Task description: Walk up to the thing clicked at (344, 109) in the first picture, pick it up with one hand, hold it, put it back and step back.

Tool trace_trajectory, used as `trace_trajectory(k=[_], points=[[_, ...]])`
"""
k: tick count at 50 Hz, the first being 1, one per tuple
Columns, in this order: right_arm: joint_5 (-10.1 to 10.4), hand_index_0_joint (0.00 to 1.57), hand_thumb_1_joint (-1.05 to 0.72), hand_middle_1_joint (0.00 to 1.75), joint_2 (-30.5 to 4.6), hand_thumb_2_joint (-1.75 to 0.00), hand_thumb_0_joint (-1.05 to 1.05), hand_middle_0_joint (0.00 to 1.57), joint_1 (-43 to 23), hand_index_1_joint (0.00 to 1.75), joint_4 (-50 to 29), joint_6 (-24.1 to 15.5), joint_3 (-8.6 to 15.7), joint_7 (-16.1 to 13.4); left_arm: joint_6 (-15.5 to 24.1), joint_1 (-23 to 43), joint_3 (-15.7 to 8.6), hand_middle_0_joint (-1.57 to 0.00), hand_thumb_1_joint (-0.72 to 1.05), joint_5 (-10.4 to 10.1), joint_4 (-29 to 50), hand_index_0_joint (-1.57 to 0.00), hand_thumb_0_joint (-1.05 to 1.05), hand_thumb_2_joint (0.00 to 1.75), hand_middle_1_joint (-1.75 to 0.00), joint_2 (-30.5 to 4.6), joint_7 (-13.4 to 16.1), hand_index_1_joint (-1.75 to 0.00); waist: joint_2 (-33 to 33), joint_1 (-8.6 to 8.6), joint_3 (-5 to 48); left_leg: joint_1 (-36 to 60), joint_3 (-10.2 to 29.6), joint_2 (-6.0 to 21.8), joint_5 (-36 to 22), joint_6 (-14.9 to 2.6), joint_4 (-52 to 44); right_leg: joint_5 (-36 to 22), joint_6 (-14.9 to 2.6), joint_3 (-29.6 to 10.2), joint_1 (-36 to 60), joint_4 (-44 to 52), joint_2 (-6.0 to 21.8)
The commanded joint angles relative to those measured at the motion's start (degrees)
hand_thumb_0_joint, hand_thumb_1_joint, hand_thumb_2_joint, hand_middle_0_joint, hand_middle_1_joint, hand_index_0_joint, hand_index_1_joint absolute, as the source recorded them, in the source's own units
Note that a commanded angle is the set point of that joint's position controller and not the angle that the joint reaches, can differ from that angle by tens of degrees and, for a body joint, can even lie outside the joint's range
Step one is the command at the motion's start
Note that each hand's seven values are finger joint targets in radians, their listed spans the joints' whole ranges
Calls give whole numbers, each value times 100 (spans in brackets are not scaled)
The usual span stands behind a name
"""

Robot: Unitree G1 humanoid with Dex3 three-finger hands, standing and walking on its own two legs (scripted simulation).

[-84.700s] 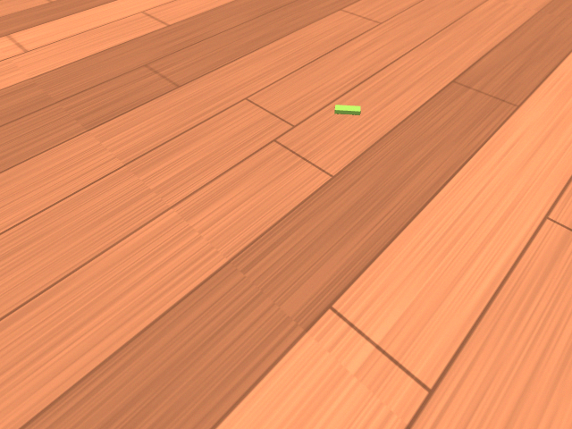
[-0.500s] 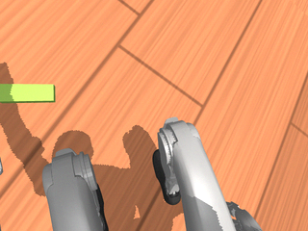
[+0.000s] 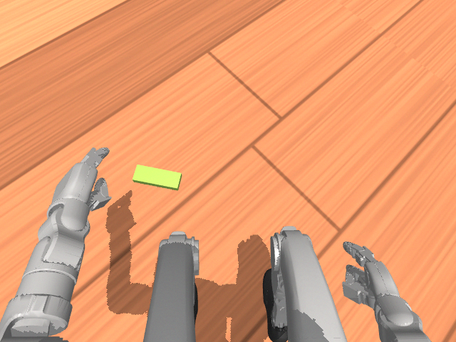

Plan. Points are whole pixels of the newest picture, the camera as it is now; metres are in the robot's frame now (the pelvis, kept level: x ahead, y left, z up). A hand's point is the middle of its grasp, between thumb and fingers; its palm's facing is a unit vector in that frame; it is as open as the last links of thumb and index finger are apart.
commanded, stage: home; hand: left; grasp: from above
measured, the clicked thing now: (157, 177) +0.53 +0.22 -0.49
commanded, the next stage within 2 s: none
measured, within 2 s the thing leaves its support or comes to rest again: neither
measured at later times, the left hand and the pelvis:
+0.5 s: hand (104, 228) +0.27 +0.17 +0.10, palm faces +0.10 -0.97 -0.23, open 7.4 cm; pelvis +0.06 -0.02 +0.17, yaw +2 degrees
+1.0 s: hand (72, 263) +0.23 +0.17 +0.17, palm faces +0.12 -0.97 -0.20, open 7.4 cm; pelvis +0.08 -0.02 +0.22, yaw +4 degrees
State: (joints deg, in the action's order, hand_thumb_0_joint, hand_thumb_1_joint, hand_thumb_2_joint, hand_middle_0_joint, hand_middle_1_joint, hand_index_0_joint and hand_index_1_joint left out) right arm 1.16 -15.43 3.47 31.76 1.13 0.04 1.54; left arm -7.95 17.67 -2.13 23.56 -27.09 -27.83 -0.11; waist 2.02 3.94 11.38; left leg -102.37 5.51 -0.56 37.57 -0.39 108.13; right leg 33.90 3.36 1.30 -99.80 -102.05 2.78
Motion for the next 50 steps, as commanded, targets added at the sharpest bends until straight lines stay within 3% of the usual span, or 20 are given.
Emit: trace_trajectory(k=[1, 2, 4, 6, 9, 11, 14, 20, 22, 28, 34, 39, 50], points=[[76, 20, -90, 30, -950, -90, 0, 20, 504, 30, -518, -360, 341, -244, -185, 580, -348, -20, 90, -670, 1378, -20, 0, 90, -30, -621, 302, -30, 741, 221, 2636, 3160, 193, 67, -193, -41, -2545, -407, -447, 268, 1930, 1624, -208], [82, 20, -90, 30, -908, -90, 0, 20, 470, 30, -525, -409, 322, -282, -243, 432, -310, -20, 90, -824, 1470, -20, 0, 90, -30, -503, 316, -30, 752, 264, 2423, 3233, 194, 77, -196, -32, -2680, -396, -438, 247, 1999, 1766, -205], [111, 20, -90, 30, -855, -90, 0, 20, 424, 30, -601, -481, 282, -366, -374, 61, -469, -20, 90, -1085, 1641, -20, 0, 90, -30, -518, 386, -30, 675, 177, 2464, 3541, 143, 72, -312, -26, -2908, -441, -441, 188, 2439, 2077, -206], [123, 20, -90, 30, -721, -90, 0, 20, 389, 30, -704, -561, 225, -440, -510, -386, -413, -20, 90, -1380, 1936, -20, 0, 90, -30, -339, 442, -30, 518, 191, 2375, 3624, -71, 38, -517, -63, -3027, -536, -440, 110, 3032, 2505, -228], [135, 20, -90, 30, -621, -90, 0, 20, 389, 30, -710, -682, 166, -551, -701, -767, -485, -20, 90, -1779, 2243, -20, 0, 90, -30, -173, 517, -30, 464, 153, 2139, 3973, -84, 58, -511, -66, -3442, -524, -427, 29, 3554, 2997, -228], [137, 20, -90, 30, -563, -90, 0, 20, 454, 30, -726, -773, 130, -628, -810, -1084, -441, -20, 90, -1958, 2423, -20, 0, 90, -30, 16, 540, -30, 448, 170, 2068, 4312, -51, 85, -728, -52, -3688, -735, -419, 40, 3906, 3229, -239], [140, 20, -90, 30, -492, -90, 0, 20, 596, 30, -726, -894, 78, -789, -962, -1691, -561, -20, 90, -2247, 2680, -20, 0, 90, -30, 235, 586, -30, 404, 94, 2073, 4804, -104, 92, -1244, -43, -3998, -1173, -418, 47, 4531, 3601, -261], [113, 20, -90, 30, -391, -90, 0, 20, 787, 30, -729, -1128, -2, -1069, -1199, -2655, -530, -20, 90, -2637, 3127, -20, 0, 90, -30, 669, 564, -30, 236, 49, 1488, 5507, -146, 94, -1755, -23, -4708, -1605, -379, 97, 5470, 4409, -300], [99, 20, -90, 30, -387, -90, 0, 20, 894, 30, -813, -1197, 4, -1138, -1283, -2999, -574, -20, 90, -2684, 3354, -20, 0, 90, -30, 685, 543, -30, 255, -6, 1384, 5768, -244, 55, -1934, -29, -4908, -1755, -374, 97, 5786, 4699, -321], [57, 20, -90, 30, -317, -90, 0, 20, 962, 30, -973, -1396, -1, -1253, -1478, -3955, -412, -20, 90, -2738, 4036, -20, 0, 90, -30, 885, 454, -30, 177, -114, 687, 6231, -323, 25, -1780, -27, -5581, -1586, -342, 173, 6294, 5430, -354], [-2, 20, -90, 30, -323, -90, 0, 20, 929, 30, -1061, -1569, 44, -1307, -1590, -4484, -327, -20, 90, -2716, 4472, -20, 0, 90, -30, 982, 310, -30, -45, -102, 217, 6473, -357, 13, -1900, -52, -5868, -1642, -302, 280, 6491, 5755, -378], [-40, 20, -90, 30, -360, -90, 0, 20, 874, 30, -1067, -1709, 71, -1310, -1615, -4470, -284, -20, 90, -2647, 4585, -20, 0, 90, -30, 967, 206, -30, -131, -77, 3, 6585, -389, -9, -1838, -60, -5968, -1574, -275, 320, 6475, 5839, -359], [-95, 20, -90, 30, -404, -90, 0, 20, 839, 30, -939, -1862, 112, -1260, -1534, -4388, -301, -20, 90, -2567, 4602, -20, 0, 90, -30, 922, 172, -30, 185, -135, 267, 6879, -289, 42, -2307, 23, -6026, -1949, -322, 371, 6634, 5609, -381]])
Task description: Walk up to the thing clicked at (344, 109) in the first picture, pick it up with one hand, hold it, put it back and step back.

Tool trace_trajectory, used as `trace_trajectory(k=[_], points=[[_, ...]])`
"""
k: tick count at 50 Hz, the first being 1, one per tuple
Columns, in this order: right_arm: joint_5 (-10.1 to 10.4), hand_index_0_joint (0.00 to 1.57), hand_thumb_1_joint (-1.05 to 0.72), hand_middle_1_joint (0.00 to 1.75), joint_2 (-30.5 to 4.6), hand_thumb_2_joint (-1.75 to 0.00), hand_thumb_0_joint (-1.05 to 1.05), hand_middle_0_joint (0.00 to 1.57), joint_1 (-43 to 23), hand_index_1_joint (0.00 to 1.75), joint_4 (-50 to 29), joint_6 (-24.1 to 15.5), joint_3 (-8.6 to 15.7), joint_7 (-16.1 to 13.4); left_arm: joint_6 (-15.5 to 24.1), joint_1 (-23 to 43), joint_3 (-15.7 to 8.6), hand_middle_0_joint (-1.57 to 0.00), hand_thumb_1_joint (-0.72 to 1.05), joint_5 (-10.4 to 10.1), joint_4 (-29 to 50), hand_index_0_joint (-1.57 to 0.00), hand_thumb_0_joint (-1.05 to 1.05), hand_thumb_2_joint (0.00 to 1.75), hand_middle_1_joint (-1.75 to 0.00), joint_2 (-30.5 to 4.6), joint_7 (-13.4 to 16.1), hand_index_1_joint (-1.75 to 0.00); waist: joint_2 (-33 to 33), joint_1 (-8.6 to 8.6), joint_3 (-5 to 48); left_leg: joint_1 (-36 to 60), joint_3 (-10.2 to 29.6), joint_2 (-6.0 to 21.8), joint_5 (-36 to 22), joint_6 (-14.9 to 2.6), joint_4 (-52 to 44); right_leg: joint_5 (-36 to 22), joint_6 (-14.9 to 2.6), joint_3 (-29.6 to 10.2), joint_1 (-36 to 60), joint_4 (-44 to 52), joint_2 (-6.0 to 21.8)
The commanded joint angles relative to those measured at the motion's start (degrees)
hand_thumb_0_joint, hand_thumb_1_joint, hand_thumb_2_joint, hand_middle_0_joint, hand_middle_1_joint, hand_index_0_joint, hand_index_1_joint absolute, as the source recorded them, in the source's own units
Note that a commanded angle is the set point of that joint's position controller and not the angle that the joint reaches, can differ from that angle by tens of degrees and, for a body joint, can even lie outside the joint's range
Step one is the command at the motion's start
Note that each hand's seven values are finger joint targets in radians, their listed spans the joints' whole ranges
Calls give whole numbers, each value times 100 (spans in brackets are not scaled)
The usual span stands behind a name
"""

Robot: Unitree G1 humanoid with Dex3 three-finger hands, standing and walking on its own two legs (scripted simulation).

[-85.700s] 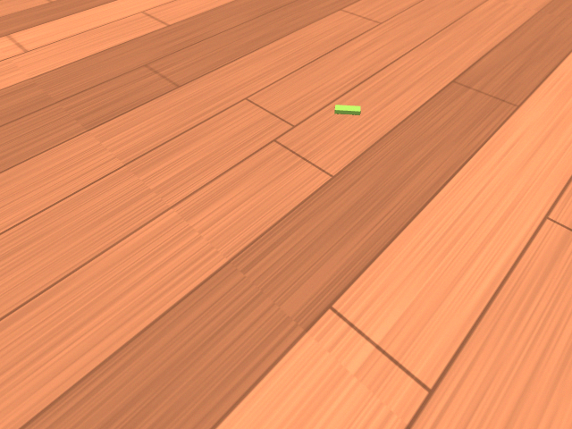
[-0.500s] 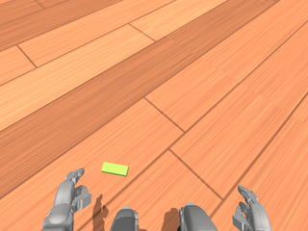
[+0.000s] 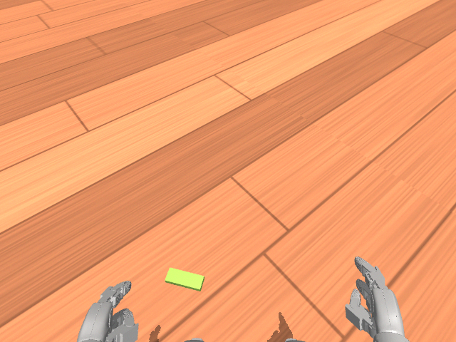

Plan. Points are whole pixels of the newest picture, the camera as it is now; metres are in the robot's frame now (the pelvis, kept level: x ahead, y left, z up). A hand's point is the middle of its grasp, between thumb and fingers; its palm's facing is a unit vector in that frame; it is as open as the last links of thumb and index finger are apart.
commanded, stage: home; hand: left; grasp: from above
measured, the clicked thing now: (184, 279) +0.47 +0.21 -0.70
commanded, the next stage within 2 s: stand in 1.72 s
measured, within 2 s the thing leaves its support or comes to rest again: neither
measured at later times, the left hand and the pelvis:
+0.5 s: hand (136, 325) +0.17 +0.18 -0.05, palm faces +0.03 -0.98 -0.21, open 7.4 cm; pelvis +0.00 +0.00 +0.00, yaw -1 degrees
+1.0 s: hand (137, 330) +0.16 +0.18 -0.05, palm faces +0.04 -0.98 -0.21, open 7.4 cm; pelvis +0.00 +0.00 +0.00, yaw -1 degrees
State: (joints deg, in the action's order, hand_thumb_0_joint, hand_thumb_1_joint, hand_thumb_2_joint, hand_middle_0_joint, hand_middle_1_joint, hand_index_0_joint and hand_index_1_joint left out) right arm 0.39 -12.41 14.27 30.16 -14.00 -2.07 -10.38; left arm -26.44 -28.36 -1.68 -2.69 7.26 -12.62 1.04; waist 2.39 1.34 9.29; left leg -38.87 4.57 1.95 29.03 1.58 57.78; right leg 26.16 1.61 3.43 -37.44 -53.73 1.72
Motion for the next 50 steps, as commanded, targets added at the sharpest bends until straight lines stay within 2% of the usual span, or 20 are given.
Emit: trace_trajectory(k=[1, 3, 5, 7, 12, 19, 25, 30, 34, 35, 36, 39, 42, 46, 49, 50], points=[[-18, 20, -90, 30, -703, -90, 0, 20, -238, 30, -767, -347, 321, -65, 308, 142, -372, -20, 90, 49, 1129, -20, 0, 90, -30, -595, 61, -30, 136, 80, 475, 531, -202, -211, -1529, -171, -969, -1236, -146, 158, 431, 769, -270], [-18, 20, -90, 30, -707, -90, 0, 20, -224, 30, -749, -347, 322, -60, 317, 164, -343, -20, 90, 42, 1181, -20, 0, 90, -30, -612, 58, -30, 209, 97, 615, 577, -201, -219, -1723, -161, -937, -1402, -148, 142, 511, 744, -269], [-25, 20, -90, 30, -703, -90, 0, 20, -226, 30, -751, -342, 312, -61, 290, 96, -309, -20, 90, 53, 1052, -20, 0, 90, -30, -555, 68, -30, 51, 124, 491, 526, -210, -219, -1625, -184, -934, -1351, -137, 146, 473, 773, -275], [-34, 20, -90, 30, -688, -90, 0, 20, -253, 30, -741, -338, 316, -60, 298, 55, -362, -20, 90, 39, 1063, -20, 0, 90, -30, -581, 70, -30, 154, 60, 477, 500, -203, -216, -1581, -165, -960, -1302, -138, 155, 469, 780, -277], [-31, 20, -90, 30, -710, -90, 0, 20, -207, 30, -730, -332, 337, -61, 306, 61, -343, -20, 90, 13, 1056, -20, 0, 90, -30, -567, 61, -30, 56, 87, 570, 533, -188, -198, -1841, -157, -906, -1506, -137, 158, 544, 724, -286], [-20, 20, -90, 30, -712, -90, 0, 20, -246, 30, -747, -329, 341, -57, 279, 153, -370, -20, 90, 23, 1056, -20, 0, 90, -30, -589, 66, -30, 57, 74, 442, 438, -206, -192, -1363, -183, -1003, -1124, -128, 145, 445, 822, -279], [-16, 20, -90, 30, -709, -90, 0, 20, -235, 30, -763, -340, 343, -63, 262, 152, -396, -20, 90, 19, 1101, -20, 0, 90, -30, -601, 59, -30, 40, 48, 387, 420, -213, -178, -1297, -181, -1000, -1031, -129, 142, 422, 836, -279], [-7, 20, -90, 30, -727, -90, 0, 20, -227, 30, -751, -358, 350, -58, 255, 221, -370, -20, 90, 22, 1071, -20, 0, 90, -30, -601, 35, -30, 86, 89, 335, 363, -197, -185, -967, -182, -1063, -763, -119, 125, 328, 861, -276], [-2, 20, -90, 30, -713, -90, 0, 20, -204, 30, -763, -368, 343, -68, 254, 229, -334, -20, 90, 3, 1168, -20, 0, 90, -30, -596, 27, -30, 38, 107, 428, 392, -237, -199, -1128, -199, -978, -910, -112, 106, 389, 852, -265], [-3, 20, -90, 30, -707, -90, 0, 20, -225, 30, -770, -370, 349, -75, 255, 198, -394, -20, 90, 22, 1163, -20, 0, 90, -30, -635, 41, -30, 28, 116, 435, 396, -244, -187, -1173, -196, -961, -954, -117, 108, 384, 834, -263], [-1, 20, -90, 30, -687, -90, 0, 20, -240, 30, -767, -373, 324, -82, 236, 160, -325, -20, 90, 25, 1047, -20, 0, 90, -30, -567, 42, -30, -61, 97, 301, 282, -265, -216, -1077, -213, -937, -880, -102, 98, 350, 896, -250], [-4, 20, -90, 30, -689, -90, 0, 20, -239, 30, -764, -382, 344, -95, 240, 181, -396, -20, 90, 32, 1104, -20, 0, 90, -30, -617, 44, -30, -4, 94, 430, 370, -263, -199, -1185, -203, -924, -965, -108, 96, 399, 859, -243], [-3, 20, -90, 30, -699, -90, 0, 20, -237, 30, -782, -380, 336, -90, 248, 230, -333, -20, 90, 29, 1190, -20, 0, 90, -30, -623, 31, -30, 2, 111, 394, 317, -261, -219, -1054, -218, -940, -871, -107, 82, 381, 872, -238], [4, 20, -90, 30, -699, -90, 0, 20, -238, 30, -766, -382, 340, -93, 236, 177, -347, -20, 90, 41, 1163, -20, 0, 90, -30, -610, 41, -30, 84, 52, 379, 350, -212, -177, -1144, -177, -1006, -879, -133, 132, 348, 791, -266], [0, 20, -90, 30, -686, -90, 0, 20, -256, 30, -783, -386, 328, -92, 237, 199, -318, -20, 90, 25, 1131, -20, 0, 90, -30, -585, 36, -30, -7, 89, 315, 285, -230, -203, -1023, -206, -966, -810, -111, 109, 344, 865, -254], [5, 20, -90, 30, -701, -90, 0, 20, -255, 30, -780, -388, 343, -92, 252, 259, -387, -20, 90, 14, 1235, -20, 0, 90, -30, -659, 38, -30, -1, 80, 389, 317, -241, -205, -1015, -212, -964, -809, -110, 102, 388, 871, -249]])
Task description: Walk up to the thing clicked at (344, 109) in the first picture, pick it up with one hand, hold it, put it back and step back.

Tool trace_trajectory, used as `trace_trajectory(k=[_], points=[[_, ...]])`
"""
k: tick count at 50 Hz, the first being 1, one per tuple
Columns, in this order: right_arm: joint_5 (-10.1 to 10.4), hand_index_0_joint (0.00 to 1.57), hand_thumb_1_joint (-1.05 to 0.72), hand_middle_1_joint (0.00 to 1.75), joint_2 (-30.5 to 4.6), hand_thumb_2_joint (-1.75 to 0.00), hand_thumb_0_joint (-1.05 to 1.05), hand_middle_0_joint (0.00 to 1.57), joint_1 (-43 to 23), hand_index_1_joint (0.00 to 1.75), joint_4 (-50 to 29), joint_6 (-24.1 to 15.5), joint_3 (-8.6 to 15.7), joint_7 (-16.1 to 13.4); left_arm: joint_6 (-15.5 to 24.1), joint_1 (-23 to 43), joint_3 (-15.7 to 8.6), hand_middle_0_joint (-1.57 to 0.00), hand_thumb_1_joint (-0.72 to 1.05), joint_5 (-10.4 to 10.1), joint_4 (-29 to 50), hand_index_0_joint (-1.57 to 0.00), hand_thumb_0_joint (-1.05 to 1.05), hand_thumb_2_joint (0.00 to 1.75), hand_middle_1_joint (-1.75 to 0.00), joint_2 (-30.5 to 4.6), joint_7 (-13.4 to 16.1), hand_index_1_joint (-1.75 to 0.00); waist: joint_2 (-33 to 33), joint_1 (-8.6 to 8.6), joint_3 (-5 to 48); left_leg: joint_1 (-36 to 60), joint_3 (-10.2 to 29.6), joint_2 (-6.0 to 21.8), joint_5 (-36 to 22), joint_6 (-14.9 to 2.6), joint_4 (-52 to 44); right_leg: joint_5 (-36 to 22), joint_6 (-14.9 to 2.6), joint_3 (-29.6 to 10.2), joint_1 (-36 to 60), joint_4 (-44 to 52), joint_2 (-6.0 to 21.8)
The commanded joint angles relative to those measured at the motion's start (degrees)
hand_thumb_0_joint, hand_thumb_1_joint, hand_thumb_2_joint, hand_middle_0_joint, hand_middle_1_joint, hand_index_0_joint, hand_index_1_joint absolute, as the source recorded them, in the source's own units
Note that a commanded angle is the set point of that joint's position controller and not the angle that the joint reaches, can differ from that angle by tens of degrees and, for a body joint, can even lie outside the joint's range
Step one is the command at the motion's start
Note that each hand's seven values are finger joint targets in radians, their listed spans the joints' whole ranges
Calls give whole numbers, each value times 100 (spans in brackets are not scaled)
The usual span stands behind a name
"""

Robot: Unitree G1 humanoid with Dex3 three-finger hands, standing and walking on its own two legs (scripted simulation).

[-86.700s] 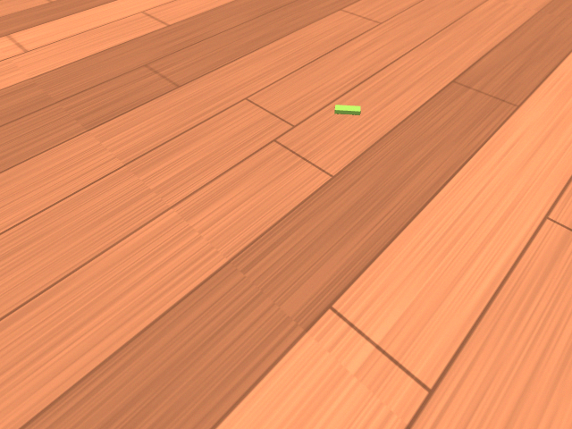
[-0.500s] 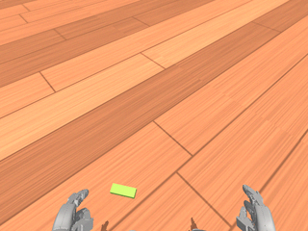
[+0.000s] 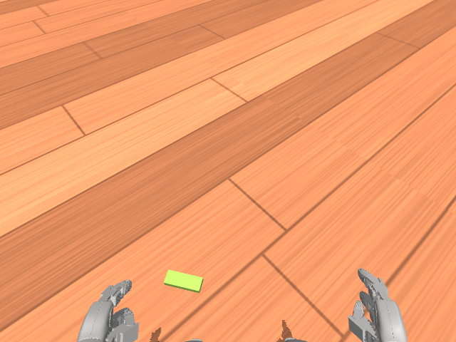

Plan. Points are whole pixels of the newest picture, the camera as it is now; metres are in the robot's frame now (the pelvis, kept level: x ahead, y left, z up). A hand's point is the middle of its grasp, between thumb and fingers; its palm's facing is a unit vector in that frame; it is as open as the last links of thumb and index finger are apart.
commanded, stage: home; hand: left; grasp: from above
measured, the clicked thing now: (183, 281) +0.47 +0.22 -0.70
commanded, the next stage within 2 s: stand in 0.72 s
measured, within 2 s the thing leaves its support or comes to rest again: neither
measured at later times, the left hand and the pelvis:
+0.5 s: hand (135, 324) +0.17 +0.18 -0.04, palm faces +0.04 -0.98 -0.21, open 7.4 cm; pelvis +0.01 +0.00 +0.00, yaw +0 degrees
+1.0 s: hand out of the picture +0.15 +0.22 -0.09, palm faces +0.02 -0.94 -0.33, open 7.4 cm; pelvis -0.01 +0.00 +0.02, yaw +0 degrees
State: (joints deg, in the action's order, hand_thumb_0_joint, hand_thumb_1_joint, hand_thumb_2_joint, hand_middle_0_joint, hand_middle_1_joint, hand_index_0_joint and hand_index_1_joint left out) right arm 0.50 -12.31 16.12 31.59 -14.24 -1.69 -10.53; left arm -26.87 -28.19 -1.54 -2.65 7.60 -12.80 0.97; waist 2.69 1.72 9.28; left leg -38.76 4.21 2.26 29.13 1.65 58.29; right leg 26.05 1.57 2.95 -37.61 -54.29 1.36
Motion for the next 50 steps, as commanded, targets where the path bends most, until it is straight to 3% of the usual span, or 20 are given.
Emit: trace_trajectory(k=[1, 10, 21, 23, 27, 31, 32, 33, 36, 40, 41, 42, 43, 45, 47, 50], points=[[-8, 20, -90, 30, -692, -90, 0, 20, -417, 30, -905, -370, 301, -82, 278, 129, -375, -20, 90, 26, 1046, -20, 0, 90, -30, -564, 50, -30, -86, 46, 363, 276, -231, -242, -1061, -219, -979, -836, -104, 137, 413, 915, -204], [-9, 20, -90, 30, -698, -90, 0, 20, -387, 30, -881, -356, 305, -73, 279, 116, -318, -20, 90, 19, 1083, -20, 0, 90, -30, -543, 37, -30, 5, 58, 417, 381, -197, -222, -1290, -200, -981, -1024, -115, 163, 415, 848, -219], [-8, 20, -90, 30, -733, -90, 0, 20, -388, 30, -925, -310, 341, -65, 297, 138, -425, -20, 90, 16, 1217, -20, 0, 90, -30, -671, 57, -30, -40, 48, 484, 387, -217, -216, -1414, -205, -935, -1149, -115, 153, 461, 850, -214], [-14, 20, -90, 30, -683, -90, 0, 20, -378, 30, -921, -317, 320, -61, 279, 27, -278, -20, 90, 43, 1015, -20, 0, 90, -30, -505, 45, -30, -17, 60, 452, 382, -221, -219, -1415, -194, -936, -1134, -121, 153, 416, 835, -211], [-7, 20, -90, 30, -712, -90, 0, 20, -372, 30, -936, -300, 342, -50, 299, 151, -440, -20, 90, 28, 1222, -20, 0, 90, -30, -683, 54, -30, 95, 27, 456, 376, -193, -201, -1353, -175, -974, -1053, -129, 167, 386, 801, -227], [2, 20, -90, 30, -705, -90, 0, 20, -399, 30, -945, -302, 326, -51, 289, 76, -337, -20, 90, 10, 1203, -20, 0, 90, -30, -585, 52, -30, 106, 34, 474, 386, -199, -210, -1377, -183, -960, -1095, -126, 159, 418, 807, -223], [-4, 20, -90, 30, -728, -90, 0, 20, -369, 30, -939, -294, 354, -54, 298, 85, -420, -20, 90, 9, 1202, -20, 0, 90, -30, -647, 66, -30, -17, 63, 493, 409, -199, -194, -1416, -189, -934, -1127, -123, 159, 421, 787, -231], [0, 20, -90, 30, -709, -90, 0, 20, -355, 30, -953, -291, 335, -50, 302, 30, -309, -20, 90, 1, 1224, -20, 0, 90, -30, -554, 46, -30, 32, 61, 597, 458, -179, -198, -1604, -173, -918, -1271, -133, 166, 476, 743, -223], [-3, 20, -90, 30, -721, -90, 0, 20, -348, 30, -949, -271, 351, -53, 294, 49, -422, -20, 90, -3, 1235, -20, 0, 90, -30, -653, 65, -30, -39, 39, 586, 421, -197, -202, -1669, -187, -862, -1360, -122, 161, 512, 760, -219], [-1, 20, -90, 30, -714, -90, 0, 20, -374, 30, -953, -243, 326, -38, 276, 81, -290, -20, 90, 3, 1151, -20, 0, 90, -30, -580, 45, -30, 16, 73, 454, 377, -197, -212, -1597, -185, -891, -1310, -123, 156, 439, 768, -211], [-696, 20, -90, 30, -1381, -90, 0, 20, -696, 30, 457, 395, 516, 304, 1521, 1750, -341, -20, 90, 645, -860, -20, 0, 90, -30, -1031, 295, -30, -423, -381, -828, 587, -27, -2, -2643, -467, -1327, -1349, -344, -214, 1362, 1014, 183], [-721, 20, -90, 30, -1441, -90, 0, 20, -716, 30, 534, 630, 618, 456, 1915, 1150, -455, -20, 90, 676, -1844, -20, 0, 90, -30, -1139, 271, -30, -672, -397, -345, 962, -180, -61, -2825, -545, -1273, -1451, -541, -559, 1567, 1185, 272], [-724, 20, -90, 30, -1480, -90, 0, 20, -622, 30, 382, 760, 630, 560, 2108, 1111, -423, -20, 90, 677, -2104, -20, 0, 90, -30, -1234, 232, -30, -614, -263, -227, 1162, -77, -72, -2654, -542, -1293, -1614, -648, -721, 1415, 1269, 274], [-497, 20, -90, 30, -1358, -90, 0, 20, -616, 30, 639, 841, 640, 763, 2347, 1335, -367, -20, 90, 672, -2593, -20, 0, 90, -30, -1294, 192, -30, -196, -286, -68, 1481, -38, -101, -2387, -536, -1570, -1858, -561, -748, 1771, 1159, 396], [-350, 20, -90, 30, -1262, -90, 0, 20, -788, 30, 797, 905, 646, 898, 2376, 1527, -369, -20, 90, 592, -3132, -20, 0, 90, -30, -1228, 156, -30, -487, -371, -287, 1585, -79, -166, -1924, -493, -1712, -1271, -470, -660, 1674, 1516, 399], [-354, 20, -90, 30, -1268, -90, 0, 20, -772, 30, 1117, 1002, 692, 960, 2501, 1831, -371, -20, 90, 553, -3827, -20, 0, 90, -30, -1212, 160, -30, -387, -325, -423, 1716, 85, -68, -1377, -511, -2133, -711, -386, -615, 1713, 1818, 405]])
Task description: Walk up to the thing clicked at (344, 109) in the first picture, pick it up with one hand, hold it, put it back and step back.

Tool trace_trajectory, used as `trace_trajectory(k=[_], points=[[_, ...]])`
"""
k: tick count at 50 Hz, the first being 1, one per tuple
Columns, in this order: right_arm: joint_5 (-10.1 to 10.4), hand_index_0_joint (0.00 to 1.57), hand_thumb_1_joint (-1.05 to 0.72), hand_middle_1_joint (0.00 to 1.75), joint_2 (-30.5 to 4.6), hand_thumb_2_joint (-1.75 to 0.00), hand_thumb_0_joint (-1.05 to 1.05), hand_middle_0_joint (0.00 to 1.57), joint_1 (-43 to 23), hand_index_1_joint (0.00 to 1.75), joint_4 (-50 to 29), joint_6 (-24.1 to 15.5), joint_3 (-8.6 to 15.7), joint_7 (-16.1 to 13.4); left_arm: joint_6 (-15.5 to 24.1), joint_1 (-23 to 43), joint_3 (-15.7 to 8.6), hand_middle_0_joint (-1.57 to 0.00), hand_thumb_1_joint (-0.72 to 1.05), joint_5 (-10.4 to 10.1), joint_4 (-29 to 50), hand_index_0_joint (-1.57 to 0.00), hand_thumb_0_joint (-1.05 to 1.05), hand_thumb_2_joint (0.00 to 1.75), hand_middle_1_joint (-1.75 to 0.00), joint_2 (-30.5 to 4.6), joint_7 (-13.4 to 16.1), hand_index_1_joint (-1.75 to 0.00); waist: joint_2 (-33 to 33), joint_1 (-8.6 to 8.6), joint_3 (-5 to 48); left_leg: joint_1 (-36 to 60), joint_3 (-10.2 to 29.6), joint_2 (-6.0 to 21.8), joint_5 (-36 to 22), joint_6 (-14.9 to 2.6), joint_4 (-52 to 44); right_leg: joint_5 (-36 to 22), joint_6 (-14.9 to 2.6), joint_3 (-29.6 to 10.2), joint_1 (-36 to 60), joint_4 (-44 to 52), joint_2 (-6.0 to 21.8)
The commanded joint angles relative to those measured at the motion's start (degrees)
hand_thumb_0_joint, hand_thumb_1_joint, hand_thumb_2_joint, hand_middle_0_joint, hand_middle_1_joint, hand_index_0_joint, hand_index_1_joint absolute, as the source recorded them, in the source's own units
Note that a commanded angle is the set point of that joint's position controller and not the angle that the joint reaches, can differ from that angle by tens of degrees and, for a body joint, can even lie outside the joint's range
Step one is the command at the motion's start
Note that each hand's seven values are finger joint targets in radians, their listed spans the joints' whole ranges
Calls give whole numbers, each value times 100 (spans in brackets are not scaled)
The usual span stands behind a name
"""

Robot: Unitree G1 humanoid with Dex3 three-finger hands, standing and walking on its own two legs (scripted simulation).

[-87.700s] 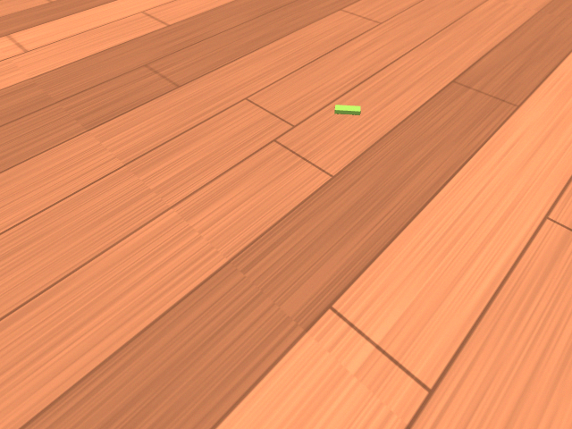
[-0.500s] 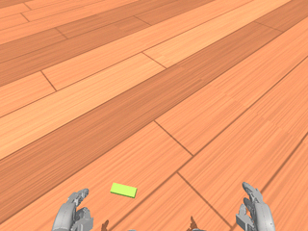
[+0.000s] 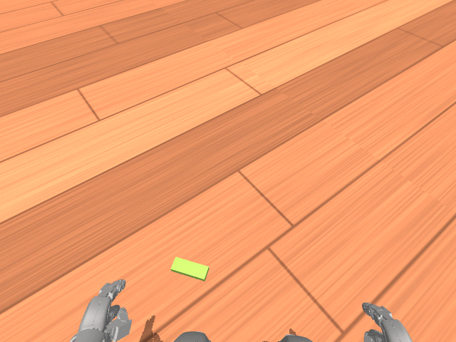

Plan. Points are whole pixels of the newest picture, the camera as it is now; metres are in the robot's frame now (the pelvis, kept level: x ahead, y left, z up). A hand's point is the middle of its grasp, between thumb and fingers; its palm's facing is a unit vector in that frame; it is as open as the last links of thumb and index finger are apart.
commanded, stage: stand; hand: left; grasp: from above
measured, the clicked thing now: (189, 268) +0.47 +0.21 -0.72
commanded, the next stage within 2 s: none
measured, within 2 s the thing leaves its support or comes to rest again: neither
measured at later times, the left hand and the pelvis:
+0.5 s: hand out of the picture +0.03 +0.24 -0.12, palm faces +0.06 -0.94 -0.34, open 7.4 cm; pelvis +0.00 +0.00 +0.04, yaw +1 degrees
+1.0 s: hand out of the picture +0.05 +0.23 -0.11, palm faces +0.05 -0.94 -0.34, open 7.4 cm; pelvis +0.00 -0.01 +0.05, yaw +1 degrees
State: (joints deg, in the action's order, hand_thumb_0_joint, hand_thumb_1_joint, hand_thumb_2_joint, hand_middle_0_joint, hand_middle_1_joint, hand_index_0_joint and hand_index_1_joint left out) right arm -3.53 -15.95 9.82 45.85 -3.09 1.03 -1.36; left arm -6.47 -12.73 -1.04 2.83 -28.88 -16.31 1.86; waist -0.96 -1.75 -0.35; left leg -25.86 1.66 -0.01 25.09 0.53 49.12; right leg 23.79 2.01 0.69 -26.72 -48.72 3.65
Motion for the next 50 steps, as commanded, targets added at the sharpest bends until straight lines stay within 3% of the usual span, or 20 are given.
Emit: trace_trajectory(k=[1, 3, 7, 13, 19, 21, 25, 29, 33, 36, 45, 50], points=[[19, 20, -90, 30, -958, -90, 0, 20, -218, 30, -223, -101, 432, 41, 505, 294, -418, -20, 90, 3, -404, -20, 0, 90, -30, -823, 65, -30, 279, -4, 431, 463, 488, 259, -861, -420, -1473, -507, -376, -275, 636, 1241, 103], [21, 20, -90, 30, -978, -90, 0, 20, -252, 30, -82, -68, 432, 43, 575, 223, -412, -20, 90, 6, -847, -20, 0, 90, -30, -750, 58, -30, 547, -48, 448, 431, 729, 421, -977, -451, -1823, -860, -286, -81, 1034, 1218, 29], [76, 20, -90, 30, -1007, -90, 0, 20, -143, 30, 266, 14, 405, -24, 700, 274, -404, -20, 90, -31, -1505, -20, 0, 90, -30, -822, 48, -30, 367, 32, 289, 843, 551, 362, -1747, -348, -1958, -1442, -307, -198, 1298, 1687, 145], [141, 20, -90, 30, -1087, -90, 0, 20, -105, 30, 751, 107, 366, -70, 700, 202, -369, -20, 90, -99, -2345, -20, 0, 90, -30, -917, 67, -30, 321, 51, 116, 1262, 582, 451, -1876, -286, -2456, -1614, -275, -163, 1728, 2245, 231], [180, 20, -90, 30, -1117, -90, 0, 20, -94, 30, 1091, 189, 346, -71, 694, 320, -326, -20, 90, -92, -2863, -20, 0, 90, -30, -1041, 69, -30, 202, 105, -182, 1336, 569, 450, -1318, -215, -2925, -1217, -238, -179, 1885, 2687, 263], [198, 20, -90, 30, -1080, -90, 0, 20, -114, 30, 1180, 208, 325, -61, 703, 304, -299, -20, 90, -94, -3001, -20, 0, 90, -30, -1037, 63, -30, 107, 92, -249, 1416, 555, 449, -1381, -201, -2955, -1215, -234, -199, 1874, 2805, 286], [196, 20, -90, 30, -1098, -90, 0, 20, -139, 30, 1299, 228, 330, -44, 706, 311, -298, -20, 90, -88, -3193, -20, 0, 90, -30, -1082, 60, -30, 97, 77, -387, 1391, 549, 447, -1157, -188, -3079, -1029, -225, -212, 1861, 2983, 287], [206, 20, -90, 30, -1078, -90, 0, 20, -196, 30, 1347, 238, 313, -23, 749, 348, -300, -20, 90, -89, -3290, -20, 0, 90, -30, -1120, 57, -30, -20, 71, -303, 1601, 493, 464, -1494, -189, -2971, -1106, -226, -266, 1871, 3149, 345], [209, 20, -90, 30, -1126, -90, 0, 20, -169, 30, 1409, 249, 295, -12, 751, 434, -304, -20, 90, -99, -3328, -20, 0, 90, -30, -1178, 42, -30, 93, 105, -371, 1521, 475, 444, -1277, -173, -3047, -914, -206, -275, 1872, 3248, 313], [196, 20, -90, 30, -1125, -90, 0, 20, -158, 30, 1449, 241, 258, -18, 732, 524, -314, -20, 90, -125, -3348, -20, 0, 90, -30, -1200, 30, -30, 215, 88, -400, 1349, 504, 486, -1232, -168, -3164, -1100, -214, -252, 2074, 3156, 317], [231, 20, -90, 30, -1232, -90, 0, 20, -254, 30, 1496, 182, 197, -36, 755, 590, -317, -20, 90, -160, -3444, -20, 0, 90, -30, -1224, 3, -30, 140, 63, -71, 1742, 464, 579, -2162, -161, -3124, -1879, -243, -225, 2251, 3125, 365], [239, 20, -90, 30, -1300, -90, 0, 20, -285, 30, 1540, 200, 185, -30, 743, 675, -293, -20, 90, -149, -3470, -20, 0, 90, -30, -1235, -20, -30, 106, 79, -259, 1645, 464, 579, -1742, -155, -3196, -1403, -217, -237, 2136, 3256, 332]])
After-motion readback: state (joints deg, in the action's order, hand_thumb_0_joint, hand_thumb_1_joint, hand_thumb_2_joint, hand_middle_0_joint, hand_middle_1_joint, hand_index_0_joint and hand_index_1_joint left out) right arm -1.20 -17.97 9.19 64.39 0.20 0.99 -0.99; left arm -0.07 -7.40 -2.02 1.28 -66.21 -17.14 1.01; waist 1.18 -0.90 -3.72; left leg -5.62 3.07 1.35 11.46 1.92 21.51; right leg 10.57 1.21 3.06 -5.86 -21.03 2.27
